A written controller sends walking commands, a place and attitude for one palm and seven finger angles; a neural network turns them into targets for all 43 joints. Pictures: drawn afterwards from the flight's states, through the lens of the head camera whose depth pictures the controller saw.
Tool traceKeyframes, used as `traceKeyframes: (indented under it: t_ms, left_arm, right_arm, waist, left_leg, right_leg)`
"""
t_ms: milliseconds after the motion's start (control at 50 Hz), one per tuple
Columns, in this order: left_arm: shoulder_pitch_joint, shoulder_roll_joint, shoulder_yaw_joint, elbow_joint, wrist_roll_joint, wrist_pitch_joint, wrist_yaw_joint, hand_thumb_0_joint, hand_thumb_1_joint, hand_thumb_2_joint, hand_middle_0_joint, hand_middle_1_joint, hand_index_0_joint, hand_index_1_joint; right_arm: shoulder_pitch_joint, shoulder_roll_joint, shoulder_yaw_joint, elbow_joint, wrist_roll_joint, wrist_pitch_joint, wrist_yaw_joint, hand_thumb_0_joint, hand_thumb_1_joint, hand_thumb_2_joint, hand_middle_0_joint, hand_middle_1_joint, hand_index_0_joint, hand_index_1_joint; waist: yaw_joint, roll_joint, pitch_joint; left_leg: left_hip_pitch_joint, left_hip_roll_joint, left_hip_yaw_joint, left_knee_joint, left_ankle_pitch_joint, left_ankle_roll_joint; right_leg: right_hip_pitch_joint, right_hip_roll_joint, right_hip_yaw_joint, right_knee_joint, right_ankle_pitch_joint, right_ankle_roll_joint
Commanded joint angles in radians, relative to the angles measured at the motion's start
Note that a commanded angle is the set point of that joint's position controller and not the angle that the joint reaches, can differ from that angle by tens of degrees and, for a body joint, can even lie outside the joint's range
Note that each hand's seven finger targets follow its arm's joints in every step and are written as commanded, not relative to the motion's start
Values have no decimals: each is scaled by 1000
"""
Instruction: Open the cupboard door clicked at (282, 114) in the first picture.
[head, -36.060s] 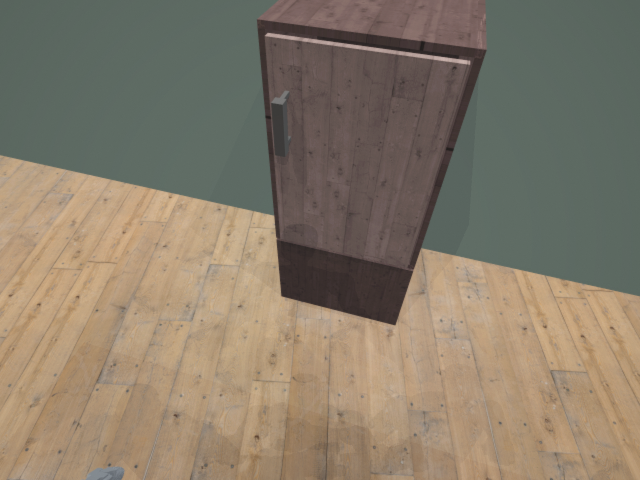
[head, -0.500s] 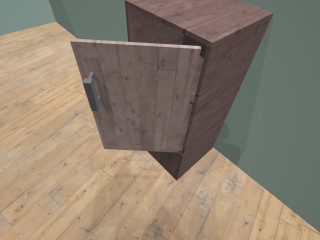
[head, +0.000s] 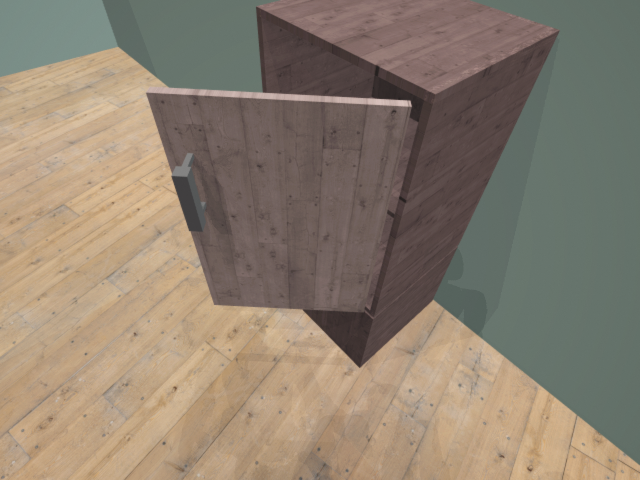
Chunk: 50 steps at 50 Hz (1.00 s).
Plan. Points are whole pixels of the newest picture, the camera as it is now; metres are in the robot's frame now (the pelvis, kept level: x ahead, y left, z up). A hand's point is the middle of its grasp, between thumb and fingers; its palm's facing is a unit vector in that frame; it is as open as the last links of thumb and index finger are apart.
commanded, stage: look again from close up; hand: left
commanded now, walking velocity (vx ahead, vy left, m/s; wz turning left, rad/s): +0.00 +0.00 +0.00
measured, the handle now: (193, 192) +0.55 +0.27 +0.01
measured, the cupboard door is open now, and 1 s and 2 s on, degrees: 46 46 46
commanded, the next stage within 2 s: raise the hand with hooked fingers in 0.38 s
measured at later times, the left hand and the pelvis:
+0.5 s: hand out of the picture +0.01 +0.20 -0.17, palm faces +0.00 -0.97 -0.24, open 7.4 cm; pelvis +0.00 +0.00 +0.00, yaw +0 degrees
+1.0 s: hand out of the picture +0.13 +0.22 -0.05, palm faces +0.12 -0.99 -0.05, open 9.2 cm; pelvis -0.07 -0.02 -0.09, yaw +2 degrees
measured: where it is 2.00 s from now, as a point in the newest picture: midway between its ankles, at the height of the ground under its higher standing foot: outside the picture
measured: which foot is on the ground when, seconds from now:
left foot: down 0.00-1.00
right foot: down 0.00-1.00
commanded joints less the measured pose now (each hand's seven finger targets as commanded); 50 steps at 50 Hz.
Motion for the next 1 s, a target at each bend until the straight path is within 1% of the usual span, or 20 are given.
traceKeyframes:
  t_ms: [0, 440, 460, 480, 500, 520, 540, 560, 580, 600, 620, 640, 660, 700, 720, 760, 820, 860, 920, 980]
  left_arm:
    - [42, 129, 24, -30, -5, -15, 7, 0, 900, 900, -200, -300, -200, -300]
    - [43, 123, 20, -10, -6, -13, 7, 0, 900, 900, -200, -300, -200, -300]
    - [124, 49, 0, -7, 7, -32, 51, 0, 900, 900, -200, -300, -200, -300]
    - [-589, 382, 246, -1494, -189, -232, 45, 0, 877, 890, -202, -315, -202, -315]
    - [-126, 282, 198, -1265, -118, -201, 68, 0, 853, 880, -203, -330, -203, -330]
    - [130, 56, 69, -1152, -152, -84, 80, 0, 830, 870, -205, -345, -205, -345]
    - [109, -47, 62, -1073, -189, -86, 60, 0, 807, 860, -207, -360, -207, -360]
    - [-4, 19, 120, -1067, -198, -137, 37, 0, 783, 850, -208, -375, -208, -375]
    - [7, 52, 169, -993, -202, -201, 3, 0, 760, 840, -210, -390, -210, -390]
    - [71, 30, 193, -882, -214, -279, -40, 0, 737, 830, -212, -405, -212, -405]
    - [179, 13, 206, -815, -215, -354, -97, 0, 713, 820, -213, -420, -213, -420]
    - [231, 0, 217, -796, -233, -437, -159, 0, 690, 810, -215, -435, -215, -435]
    - [240, -23, 198, -792, -247, -516, -228, 0, 667, 800, -217, -450, -217, -450]
    - [205, 39, 233, -807, -278, -643, -368, 0, 620, 780, -220, -480, -220, -480]
    - [208, 107, 302, -772, -298, -652, -423, 0, 597, 770, -222, -495, -222, -495]
    - [134, 173, 369, -880, -362, -593, -466, 0, 550, 750, -225, -525, -225, -525]
    - [-34, 206, 379, -1057, -397, -519, -433, 0, 480, 720, -230, -570, -230, -570]
    - [-126, 213, 360, -1184, -377, -534, -386, 0, 433, 700, -233, -600, -233, -600]
    - [-259, 215, 289, -1277, -340, -576, -353, 0, 363, 670, -238, -645, -238, -645]
    - [-219, 217, 271, -1170, -341, -546, -384, 0, 293, 640, -243, -690, -243, -690]
  right_arm:
    - [17, -150, -24, -40, 3, -23, -11, 0, -900, -900, 200, 300, 200, 300]
    - [30, -146, -19, -14, 5, -23, -13, 0, -900, -900, 200, 300, 200, 300]
    - [19, -123, -22, -86, 11, -23, -3, 0, -900, -900, 200, 300, 200, 300]
    - [95, -252, -65, -397, 60, -152, -42, 0, -900, -900, 200, 300, 200, 300]
    - [33, -178, -35, -378, 51, -249, -73, 0, -900, -900, 200, 300, 200, 300]
    - [37, -126, -45, -376, 67, -273, -64, 0, -900, -900, 200, 300, 200, 300]
    - [65, -131, -57, -359, 68, -271, -61, 0, -900, -900, 200, 300, 200, 300]
    - [41, -171, -78, -409, 54, -267, -56, 0, -900, -900, 200, 300, 200, 300]
    - [41, -194, -88, -426, 39, -262, -55, 0, -900, -900, 200, 300, 200, 300]
    - [30, -184, -87, -448, 25, -259, -54, 0, -900, -900, 200, 300, 200, 300]
    - [19, -175, -92, -479, 25, -263, -40, 0, -900, -900, 200, 300, 200, 300]
    - [-1, -173, -97, -500, 12, -263, -27, 0, -900, -900, 200, 300, 200, 300]
    - [-25, -172, -102, -528, 6, -266, -14, 0, -900, -900, 200, 300, 200, 300]
    - [-57, -175, -111, -584, 16, -276, 7, 0, -900, -900, 200, 300, 200, 300]
    - [-49, -179, -114, -609, 29, -271, 12, 0, -900, -900, 200, 300, 200, 300]
    - [-77, -184, -108, -694, 47, -256, -3, 0, -900, -900, 200, 300, 200, 300]
    - [-52, -170, -89, -735, 56, -240, -36, 0, -900, -900, 200, 300, 200, 300]
    - [-16, -159, -81, -725, 51, -238, -54, 0, -900, -900, 200, 300, 200, 300]
    - [9, -164, -63, -687, 42, -258, -81, 0, -900, -900, 200, 300, 200, 300]
    - [24, -177, -49, -654, 47, -276, -97, 0, -900, -900, 200, 300, 200, 300]
  waist:
    - [-6, 26, -39]
    - [-4, 27, -17]
    - [-4, 78, 71]
    - [-100, 215, -421]
    - [0, 367, -431]
    - [-34, 322, -325]
    - [-68, 138, -161]
    - [-78, 34, -32]
    - [-86, -69, -22]
    - [-69, -157, -5]
    - [-20, -110, -36]
    - [14, -153, -138]
    - [33, -161, -193]
    - [44, -96, -265]
    - [61, -24, -278]
    - [64, -12, -364]
    - [21, 10, -345]
    - [-9, 87, -331]
    - [-68, 103, -288]
    - [-75, 115, -247]
  left_leg:
    - [117, 110, -110, -50, 285, 33]
    - [125, 110, -114, -80, 276, 29]
    - [53, 102, -59, 137, 341, 2]
    - [330, -7, -84, 12, 491, 16]
    - [483, 61, -109, -31, 643, 32]
    - [367, 54, -110, -26, 614, 10]
    - [257, 60, -115, 3, 521, 13]
    - [93, 43, -131, 56, 320, 9]
    - [-22, 17, -116, 124, 165, 10]
    - [-137, 3, -115, 189, 93, 7]
    - [-187, -11, -103, 248, 122, 3]
    - [-246, -11, -93, 317, 143, -6]
    - [-323, -16, -87, 381, 126, -9]
    - [-436, -21, -80, 477, 56, -14]
    - [-469, -22, -75, 509, 39, -13]
    - [-518, -35, -47, 537, -45, -2]
    - [-524, -17, -63, 549, -142, 13]
    - [-480, 4, -76, 551, -151, 23]
    - [-472, 22, -102, 566, -176, 33]
    - [-487, 24, -117, 548, -202, 30]
  right_leg:
    - [-84, -120, 82, -65, 343, -10]
    - [-81, -124, 78, -97, 316, -6]
    - [-161, -154, 130, -102, 567, 35]
    - [-97, -59, 0, 24, 639, -11]
    - [-170, -11, -23, 136, 401, -18]
    - [-255, -2, -72, 178, 164, 0]
    - [-323, -3, -80, 153, 134, 11]
    - [-386, 0, -91, 108, 112, 15]
    - [-452, 0, -96, 100, 131, 17]
    - [-518, 2, -102, 150, 105, 19]
    - [-531, 2, -94, 222, 159, 9]
    - [-559, 7, -89, 315, 199, 8]
    - [-594, 8, -73, 393, 214, 8]
    - [-642, -5, -21, 475, 181, 6]
    - [-632, -15, 22, 489, 164, -3]
    - [-583, -33, 100, 441, 33, 18]
    - [-638, -25, 136, 380, -186, 33]
    - [-685, -17, 132, 364, -234, 26]
    - [-755, 2, 116, 372, -259, 17]
    - [-765, 10, 95, 367, -269, 11]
